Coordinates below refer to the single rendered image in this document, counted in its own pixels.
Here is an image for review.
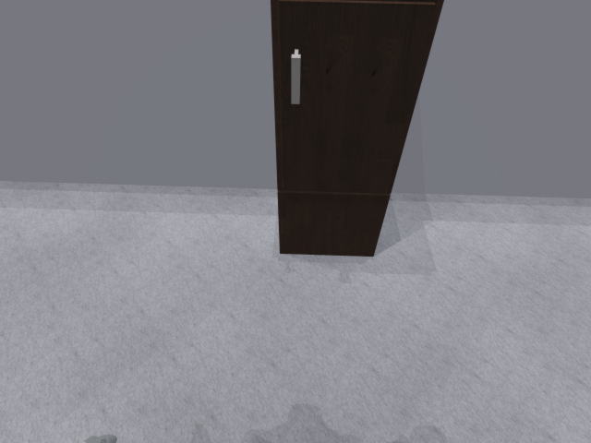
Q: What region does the handle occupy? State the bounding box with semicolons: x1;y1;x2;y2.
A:
291;49;301;104

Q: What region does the cupboard door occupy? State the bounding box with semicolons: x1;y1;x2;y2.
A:
279;0;436;193

